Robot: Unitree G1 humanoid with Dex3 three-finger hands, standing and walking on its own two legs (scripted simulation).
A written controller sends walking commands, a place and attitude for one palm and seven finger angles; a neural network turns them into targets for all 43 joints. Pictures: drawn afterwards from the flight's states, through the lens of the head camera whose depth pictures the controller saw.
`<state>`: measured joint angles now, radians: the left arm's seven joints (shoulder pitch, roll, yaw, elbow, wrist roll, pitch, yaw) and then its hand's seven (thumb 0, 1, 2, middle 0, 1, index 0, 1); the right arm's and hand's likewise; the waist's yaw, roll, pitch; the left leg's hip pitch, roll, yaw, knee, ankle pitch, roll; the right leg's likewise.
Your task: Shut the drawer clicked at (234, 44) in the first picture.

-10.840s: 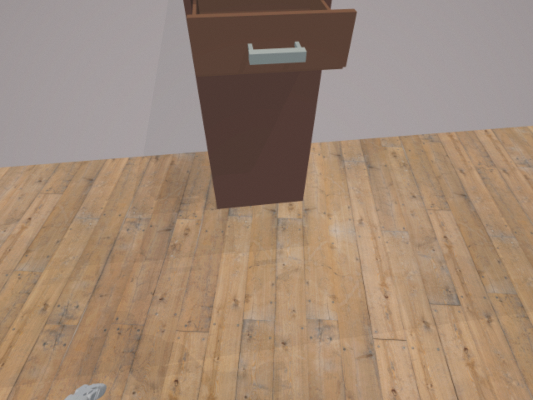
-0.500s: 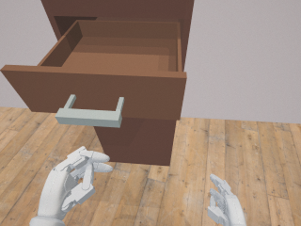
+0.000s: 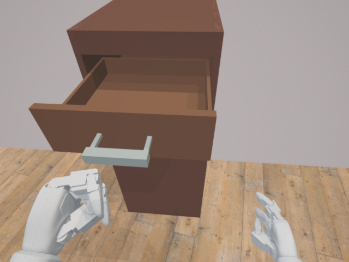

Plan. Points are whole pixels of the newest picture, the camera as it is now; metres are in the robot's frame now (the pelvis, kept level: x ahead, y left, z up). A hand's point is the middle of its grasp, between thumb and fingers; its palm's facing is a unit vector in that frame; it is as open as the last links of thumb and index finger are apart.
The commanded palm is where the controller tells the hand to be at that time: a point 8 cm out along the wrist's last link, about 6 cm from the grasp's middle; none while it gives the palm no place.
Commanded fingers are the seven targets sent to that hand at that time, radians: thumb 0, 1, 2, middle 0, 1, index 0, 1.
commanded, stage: raise the hand and make a fist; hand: left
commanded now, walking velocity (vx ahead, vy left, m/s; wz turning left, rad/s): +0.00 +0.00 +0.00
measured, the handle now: (120, 148) +0.29 +0.16 +0.16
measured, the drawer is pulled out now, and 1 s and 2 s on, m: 0.27 0.27 0.27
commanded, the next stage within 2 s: bring the fist close to the handle in 0.70 s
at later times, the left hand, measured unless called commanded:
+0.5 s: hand (95, 198) +0.12 +0.11 +0.26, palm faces +0.01 -0.96 -0.29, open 3.3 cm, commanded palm +0.06 +0.16 +0.26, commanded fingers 0.00 0.90 0.90 -1.40 -1.60 -1.40 -1.60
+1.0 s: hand (92, 196) +0.14 +0.13 +0.24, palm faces +0.06 -0.98 -0.20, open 3.3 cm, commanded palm +0.09 +0.16 +0.24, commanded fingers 0.00 0.90 0.90 -1.40 -1.60 -1.40 -1.60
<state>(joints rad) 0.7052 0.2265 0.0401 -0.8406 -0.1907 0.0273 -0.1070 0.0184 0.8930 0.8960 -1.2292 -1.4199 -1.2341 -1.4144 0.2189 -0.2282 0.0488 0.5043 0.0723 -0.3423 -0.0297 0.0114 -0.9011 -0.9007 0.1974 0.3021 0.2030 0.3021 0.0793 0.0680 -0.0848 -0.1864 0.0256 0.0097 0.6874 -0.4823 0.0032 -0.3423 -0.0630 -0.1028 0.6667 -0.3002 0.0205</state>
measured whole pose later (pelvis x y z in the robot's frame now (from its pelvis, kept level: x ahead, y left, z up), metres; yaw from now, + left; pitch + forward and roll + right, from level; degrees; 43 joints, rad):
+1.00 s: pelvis -0.04 -0.02 +0.01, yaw -2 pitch -6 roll +0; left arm 0.40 0.27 0.22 -0.77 -0.28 0.22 -0.13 0.02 0.89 0.90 -1.40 -1.60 -1.41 -1.60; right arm 0.20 -0.27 0.07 0.58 0.09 -0.29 -0.04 0.01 -0.90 -0.90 0.20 0.30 0.20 0.30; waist 0.08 0.09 -0.03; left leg -0.10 0.05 0.03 0.61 -0.40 -0.03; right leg -0.27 -0.03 -0.09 0.60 -0.22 -0.01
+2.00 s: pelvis +0.00 -0.01 +0.01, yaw +0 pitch +0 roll -1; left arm 0.48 0.16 0.01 -0.57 -0.16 0.05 -0.03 0.02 0.89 0.90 -1.40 -1.60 -1.40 -1.60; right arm 0.26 -0.24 0.05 0.56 0.05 -0.24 -0.03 0.01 -0.90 -0.90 0.20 0.30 0.20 0.30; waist 0.04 0.07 -0.04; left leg -0.17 0.03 0.01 0.61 -0.44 -0.01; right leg -0.34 -0.05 -0.10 0.61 -0.27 0.01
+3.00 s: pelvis -0.01 -0.01 +0.01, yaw +0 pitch -2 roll +0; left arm 0.10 0.14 0.02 -0.25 -0.15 0.11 -0.01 0.05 0.91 0.94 -1.40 -1.60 -1.40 -1.60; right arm 0.20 -0.23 0.07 0.63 0.04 -0.21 -0.06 0.01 -0.90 -0.90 0.20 0.30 0.21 0.30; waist 0.05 0.06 -0.01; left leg -0.13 0.01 0.02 0.54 -0.38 0.00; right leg -0.29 -0.07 -0.09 0.54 -0.21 0.01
